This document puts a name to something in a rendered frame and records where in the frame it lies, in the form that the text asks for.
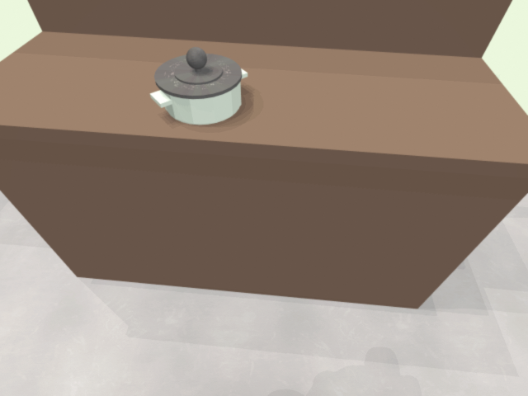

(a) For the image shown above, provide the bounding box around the pot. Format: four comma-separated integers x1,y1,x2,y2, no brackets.
150,69,248,125

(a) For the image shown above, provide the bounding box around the table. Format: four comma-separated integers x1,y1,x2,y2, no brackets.
0,0,528,309

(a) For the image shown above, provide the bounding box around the knob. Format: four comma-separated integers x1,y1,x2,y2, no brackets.
186,47,207,69

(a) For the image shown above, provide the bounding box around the lid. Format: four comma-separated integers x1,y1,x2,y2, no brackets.
154,54,242,99

